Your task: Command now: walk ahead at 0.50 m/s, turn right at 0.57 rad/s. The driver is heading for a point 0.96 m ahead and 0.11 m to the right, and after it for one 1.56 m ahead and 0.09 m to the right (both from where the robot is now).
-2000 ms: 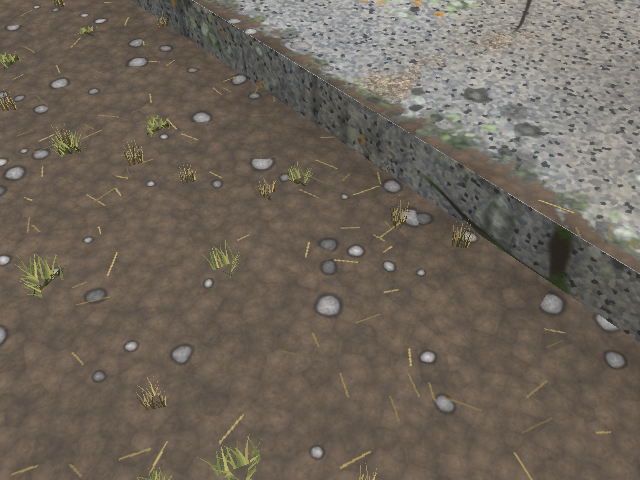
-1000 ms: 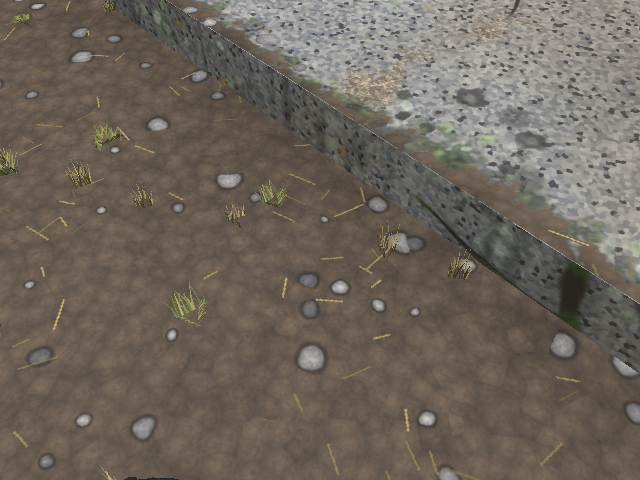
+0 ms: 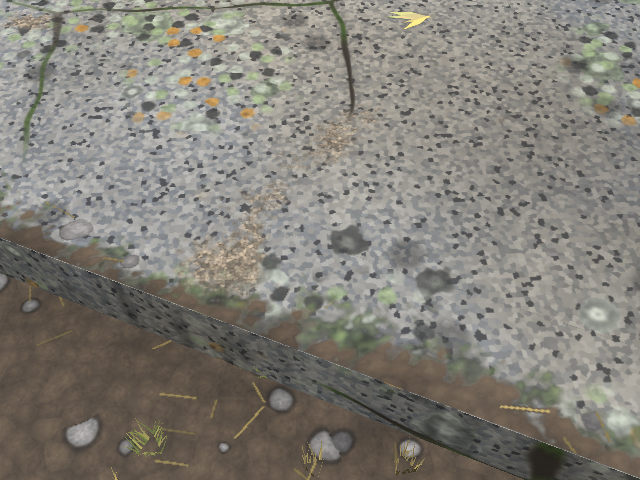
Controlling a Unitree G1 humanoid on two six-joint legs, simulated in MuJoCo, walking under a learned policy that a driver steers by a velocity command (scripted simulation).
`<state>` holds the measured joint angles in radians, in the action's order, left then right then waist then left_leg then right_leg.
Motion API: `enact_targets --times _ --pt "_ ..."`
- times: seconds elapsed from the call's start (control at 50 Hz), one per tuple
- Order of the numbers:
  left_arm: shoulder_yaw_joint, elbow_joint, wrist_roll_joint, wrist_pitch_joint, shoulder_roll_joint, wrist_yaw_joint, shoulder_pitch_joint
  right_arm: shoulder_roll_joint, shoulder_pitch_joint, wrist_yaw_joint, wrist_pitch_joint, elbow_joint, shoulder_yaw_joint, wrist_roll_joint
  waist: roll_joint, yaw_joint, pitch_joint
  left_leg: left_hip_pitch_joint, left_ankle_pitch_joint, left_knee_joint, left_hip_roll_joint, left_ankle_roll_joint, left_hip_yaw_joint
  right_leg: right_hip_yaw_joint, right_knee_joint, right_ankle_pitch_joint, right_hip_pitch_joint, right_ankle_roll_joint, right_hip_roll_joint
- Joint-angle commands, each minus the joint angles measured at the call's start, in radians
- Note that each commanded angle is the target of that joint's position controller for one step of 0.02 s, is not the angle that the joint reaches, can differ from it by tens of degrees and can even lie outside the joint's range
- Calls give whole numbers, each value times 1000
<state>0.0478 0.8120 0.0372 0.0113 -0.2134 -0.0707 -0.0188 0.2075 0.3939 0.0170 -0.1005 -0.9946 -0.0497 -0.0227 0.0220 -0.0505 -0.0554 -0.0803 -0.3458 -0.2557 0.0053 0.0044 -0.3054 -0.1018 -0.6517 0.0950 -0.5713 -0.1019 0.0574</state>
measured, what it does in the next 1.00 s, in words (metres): walks ahead, turning right: right foot, then left foot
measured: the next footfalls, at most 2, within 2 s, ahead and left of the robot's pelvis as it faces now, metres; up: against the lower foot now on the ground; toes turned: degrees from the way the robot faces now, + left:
right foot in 0.06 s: +0.19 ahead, -0.08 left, +0.00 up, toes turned -8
left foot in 0.56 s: +0.44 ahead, +0.01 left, +0.00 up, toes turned -19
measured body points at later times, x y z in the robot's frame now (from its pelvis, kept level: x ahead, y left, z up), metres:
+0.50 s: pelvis +0.25 -0.04 +0.00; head +0.29 -0.06 +0.45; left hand +0.34 +0.23 -0.12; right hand +0.38 -0.31 -0.10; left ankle +0.40 +0.05 -0.71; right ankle +0.15 -0.08 -0.73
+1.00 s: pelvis +0.43 -0.13 +0.02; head +0.48 -0.15 +0.46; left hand +0.75 -0.12 -0.03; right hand +0.22 -0.26 -0.11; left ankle +0.40 +0.03 -0.73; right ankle +0.51 -0.29 -0.46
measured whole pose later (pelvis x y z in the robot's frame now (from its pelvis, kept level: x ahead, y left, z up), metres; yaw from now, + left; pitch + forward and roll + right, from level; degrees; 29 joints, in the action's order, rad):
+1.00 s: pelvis +0.43 -0.13 +0.02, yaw -23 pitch +4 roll -1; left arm -0.06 0.49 0.03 -0.01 -0.06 0.03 0.09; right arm 0.14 0.56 0.03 -0.08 -1.08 -0.01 -0.01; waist -0.01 -0.07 -0.05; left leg 0.03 -0.23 -0.18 0.05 0.00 -0.06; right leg -0.05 -1.86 0.53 -1.31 -0.10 0.09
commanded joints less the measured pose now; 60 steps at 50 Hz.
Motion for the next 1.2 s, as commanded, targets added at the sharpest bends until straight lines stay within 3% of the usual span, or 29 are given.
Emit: enact_targets --times 0.02,0.06,0.08,0.1,0.12,0.16,0.18,0.24,0.46,0.52,0.54,0.56,0.58,0.6,0.62,0.64,0.68,0.76,0.8,0.86,0.92,1.0,1.04,1.08,1.1,1.12,1.14,1.18,1.2 --pt "23 -46 4 13 -82 7 -33 194 13 10 10 36 -42 -2 -123 60 27 -30 989 -152 277 -114 52 -63 48 131 104 -56 -90" --pt "50 27 17 31 -129 26 -273 204 6 7 29 49 -42 3 -74 162 170 70 926 -543 253 -84 27 -40 166 111 412 -114 -151" --pt "84 42 38 32 -245 44 -393 141 31 -2 25 102 -25 20 83 185 299 412 502 -889 196 -34 22 300 175 229 752 -213 95" --pt "100 27 5 21 -315 53 -366 118 -18 -20 12 164 -24 12 215 139 343 747 -213 -1161 -9 12 161 799 333 193 890 -319 288" --pt "92 29 -7 9 -293 60 -362 160 -149 -27 5 186 -30 0 39 165 246 848 -123 -1158 47 -1 310 699 375 151 828 -282 257" --pt "70 28 -27 17 -202 67 -250 129 -139 -28 -9 175 -19 9 -47 79 71 768 35 -980 120 -8 319 483 405 -92 573 -214 188" --pt "61 25 -37 27 -176 73 -219 130 -135 -21 4 175 -20 -13 -48 48 54 703 46 -930 130 5 325 420 410 -229 499 -194 147" --pt "51 25 -44 54 -166 71 -223 108 -100 -25 48 175 -13 -35 -19 12 98 625 56 -869 118 39 316 328 400 -440 439 -189 84" --pt "54 16 -11 45 -179 86 -354 83 -368 -11 50 288 26 -6 83 103 107 583 232 -465 4 28 288 379 281 -506 495 -102 50" --pt "51 6 -16 57 -184 85 -301 122 -217 4 28 248 14 -16 40 18 127 354 198 -288 -46 -21 276 392 120 -707 466 -65 29" --pt "47 -5 -32 66 -181 80 -257 125 -89 10 16 218 6 -20 3 -70 169 200 316 -154 -29 -37 266 356 -62 -723 436 -42 -24" --pt "23 -40 -52 82 -106 75 -237 182 41 19 1 199 -7 -34 -83 -111 249 -11 480 -101 174 -85 470 313 -334 -413 273 -3 -94" --pt "6 -28 -68 76 -9 80 -441 270 30 14 13 191 -26 -34 -310 27 316 -165 944 -121 452 -247 824 222 -619 432 47 36 -244" --pt "18 22 -22 50 -90 91 -486 239 -20 1 29 194 -37 -15 -136 48 312 -63 543 -102 449 -331 910 223 -791 410 -23 33 -169" --pt "23 21 13 39 -111 84 -404 143 -84 -11 36 211 -16 -5 -41 38 187 60 158 -45 372 -316 813 223 -861 349 -85 38 -135" --pt "21 -11 26 35 -99 73 -326 97 -133 -17 40 212 -1 -7 -46 44 98 159 -44 5 314 -279 735 204 -902 317 -148 32 -117" --pt "10 -49 26 18 -58 50 -282 74 -89 -13 30 169 8 -10 -97 57 9 272 -85 32 231 -232 616 200 -984 271 -233 34 -103" --pt "-14 -123 19 9 4 52 -188 86 47 -18 3 81 1 0 -81 50 9 284 -59 30 227 -245 552 184 -1130 212 -454 40 -91" --pt "-32 -160 11 -3 68 75 -123 85 138 -16 -7 33 -1 -6 -171 23 34 242 -14 47 263 -291 570 110 -1421 282 -599 44 -97" --pt "-65 -332 6 1 92 119 151 77 173 -11 -23 -10 8 -3 -104 16 -71 141 -49 113 327 -253 570 180 -1586 460 -945 8 -23" --pt "-87 -401 -5 8 113 125 222 71 190 -5 -22 -45 18 -4 -86 18 -79 138 -10 144 298 -207 497 124 -1552 520 -998 -8 16" --pt "-127 -471 -17 -13 164 80 218 108 169 44 32 -24 10 20 -88 10 62 315 556 313 203 -204 376 -7 -851 402 -333 -4 35" --pt "-99 -358 -45 -25 148 81 -12 190 129 19 34 28 -8 19 -195 94 291 212 1438 101 213 -175 277 -71 -772 415 40 -30 -78" --pt "-20 -294 -34 -7 -32 98 -317 279 43 -23 11 74 -47 49 -271 272 468 168 1684 -400 185 -90 292 137 -511 338 346 -60 -56" --pt "18 -263 -7 8 -169 104 -408 171 -7 -46 -4 192 -31 81 158 287 562 472 909 -798 23 -19 283 605 -202 -54 553 -145 275" --pt "41 -256 -11 -26 -220 111 -346 112 -14 -66 10 202 -37 33 329 244 639 560 64 -1288 -138 -9 400 960 166 -84 473 -199 354" --pt "39 -274 -17 -30 -175 98 -171 4 16 -53 34 231 -30 8 237 131 517 695 58 -1520 -101 -15 533 895 179 92 335 -183 399" --pt "-12 -202 -17 -37 18 107 -1 -31 -54 1 112 280 -27 -23 116 7 102 823 104 -1462 -4 -30 398 587 94 498 -17 -85 308" --pt "-32 -171 -14 -29 78 114 16 -35 -35 24 141 285 -25 -38 137 -43 7 835 111 -1456 -2 -31 392 465 73 532 -111 -43 253"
